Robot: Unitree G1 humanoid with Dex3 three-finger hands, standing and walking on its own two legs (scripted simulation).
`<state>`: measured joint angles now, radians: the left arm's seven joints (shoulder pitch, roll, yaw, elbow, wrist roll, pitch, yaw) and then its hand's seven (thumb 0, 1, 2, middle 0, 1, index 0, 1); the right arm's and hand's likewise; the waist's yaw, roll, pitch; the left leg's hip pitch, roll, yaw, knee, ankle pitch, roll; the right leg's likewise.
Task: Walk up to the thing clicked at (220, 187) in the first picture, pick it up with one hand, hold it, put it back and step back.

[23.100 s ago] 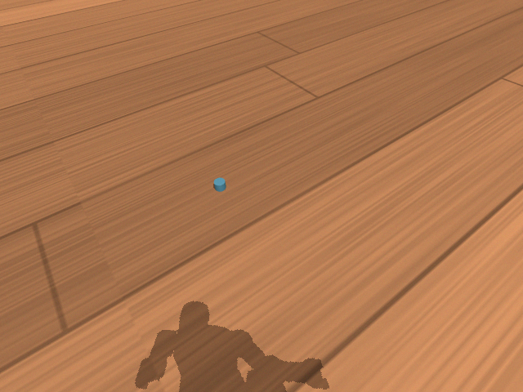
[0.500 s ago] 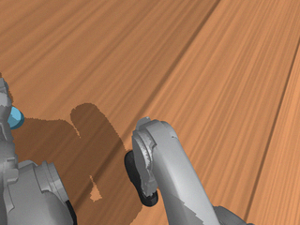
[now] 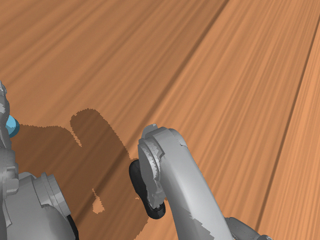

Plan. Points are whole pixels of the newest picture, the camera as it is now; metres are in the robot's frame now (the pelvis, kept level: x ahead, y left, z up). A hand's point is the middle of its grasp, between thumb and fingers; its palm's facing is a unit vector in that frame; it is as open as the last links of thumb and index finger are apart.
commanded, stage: close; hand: left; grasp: from above
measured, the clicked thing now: (3, 126) +0.44 +0.23 -0.29
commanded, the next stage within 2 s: settle in 1.28 s
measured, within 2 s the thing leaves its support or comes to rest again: neither
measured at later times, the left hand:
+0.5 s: hand out of the picture +0.44 +0.24 -0.25, palm faces -0.43 -0.08 -0.90, open 11.7 cm
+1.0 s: hand out of the picture +0.43 +0.25 -0.25, palm faces -0.45 -0.09 -0.89, open 10.2 cm
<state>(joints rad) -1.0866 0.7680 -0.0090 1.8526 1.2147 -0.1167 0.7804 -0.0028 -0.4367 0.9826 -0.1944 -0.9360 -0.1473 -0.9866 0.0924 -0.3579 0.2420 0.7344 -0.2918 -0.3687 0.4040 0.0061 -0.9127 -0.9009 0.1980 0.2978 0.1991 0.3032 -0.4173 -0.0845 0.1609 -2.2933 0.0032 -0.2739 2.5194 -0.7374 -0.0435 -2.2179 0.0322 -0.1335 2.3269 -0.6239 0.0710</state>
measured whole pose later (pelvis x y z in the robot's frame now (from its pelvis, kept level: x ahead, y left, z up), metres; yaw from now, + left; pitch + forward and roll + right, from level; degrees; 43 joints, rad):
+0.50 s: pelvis +0.00 +0.00 +0.00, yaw +0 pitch +28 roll -14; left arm -1.06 0.78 -0.03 1.84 1.22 -0.14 0.79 0.00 -0.17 0.83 -0.36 -0.86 -0.34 -0.88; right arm 0.10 -0.35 0.25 0.74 -0.30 -0.36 0.40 0.01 -0.91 -0.90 0.20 0.30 0.20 0.30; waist -0.41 -0.09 0.16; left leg -2.28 0.00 -0.28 2.52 -0.74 -0.05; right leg -2.20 0.03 -0.14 2.32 -0.63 0.07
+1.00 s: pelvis +0.00 +0.00 +0.00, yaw +0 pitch +28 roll -14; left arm -1.05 0.80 -0.04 1.83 1.20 -0.16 0.76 0.00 0.03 0.68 -0.50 -0.77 -0.50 -0.76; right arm 0.10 -0.35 0.26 0.74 -0.30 -0.37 0.39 0.01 -0.91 -0.90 0.20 0.30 0.20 0.30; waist -0.40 -0.09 0.17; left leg -2.28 0.00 -0.28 2.52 -0.74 -0.04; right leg -2.20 0.03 -0.14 2.32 -0.63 0.07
